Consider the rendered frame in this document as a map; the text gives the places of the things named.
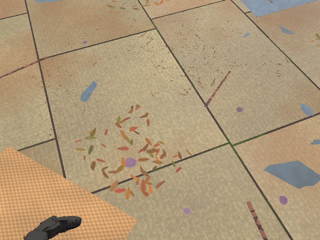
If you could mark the left robot hand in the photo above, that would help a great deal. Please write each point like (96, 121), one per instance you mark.
(52, 226)

